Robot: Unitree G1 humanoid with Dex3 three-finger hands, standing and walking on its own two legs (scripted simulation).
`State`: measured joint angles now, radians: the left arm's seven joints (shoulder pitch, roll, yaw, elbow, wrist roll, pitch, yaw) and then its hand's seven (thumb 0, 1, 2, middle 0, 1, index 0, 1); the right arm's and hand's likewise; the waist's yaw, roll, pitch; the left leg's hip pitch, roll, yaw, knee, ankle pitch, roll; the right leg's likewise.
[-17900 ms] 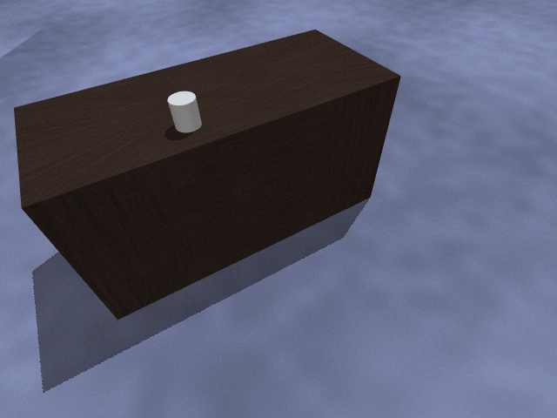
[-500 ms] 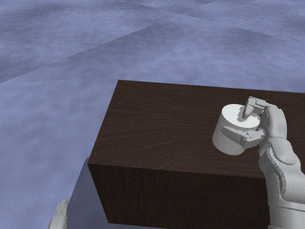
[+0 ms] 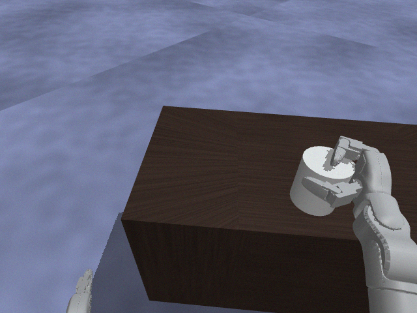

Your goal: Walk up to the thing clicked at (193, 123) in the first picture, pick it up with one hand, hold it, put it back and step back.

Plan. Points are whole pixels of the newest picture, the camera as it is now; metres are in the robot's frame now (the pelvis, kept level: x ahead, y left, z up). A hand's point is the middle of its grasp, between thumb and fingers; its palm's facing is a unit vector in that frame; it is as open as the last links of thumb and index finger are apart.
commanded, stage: hold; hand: right
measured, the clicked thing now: (319, 181) +0.33 -0.17 +0.14
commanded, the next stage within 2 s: crouch in 0.94 s
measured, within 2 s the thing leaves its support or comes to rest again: neither
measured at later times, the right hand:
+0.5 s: hand (323, 162) +0.34 -0.17 +0.17, palm faces +0.19 +0.98 +0.00, open 7.3 cm
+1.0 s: hand (325, 161) +0.34 -0.18 +0.17, palm faces +0.19 +0.98 +0.00, open 7.2 cm
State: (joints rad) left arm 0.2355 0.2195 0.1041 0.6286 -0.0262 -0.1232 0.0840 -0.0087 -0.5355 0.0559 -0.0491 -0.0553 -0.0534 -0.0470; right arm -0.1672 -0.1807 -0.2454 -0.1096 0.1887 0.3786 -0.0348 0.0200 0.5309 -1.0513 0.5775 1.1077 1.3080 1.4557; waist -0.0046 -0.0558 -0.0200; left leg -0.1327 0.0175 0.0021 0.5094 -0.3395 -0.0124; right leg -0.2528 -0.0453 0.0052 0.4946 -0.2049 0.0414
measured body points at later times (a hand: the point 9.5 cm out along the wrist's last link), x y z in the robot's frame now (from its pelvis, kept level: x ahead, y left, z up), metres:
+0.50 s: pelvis +0.01 +0.00 +0.00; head -0.01 +0.02 +0.45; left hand +0.17 +0.26 -0.08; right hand +0.33 -0.23 +0.17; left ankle -0.04 +0.12 -0.74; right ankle +0.04 -0.15 -0.74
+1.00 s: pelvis +0.01 +0.00 +0.00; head -0.01 +0.02 +0.45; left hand +0.17 +0.26 -0.08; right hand +0.33 -0.23 +0.17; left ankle -0.04 +0.12 -0.74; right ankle +0.04 -0.15 -0.74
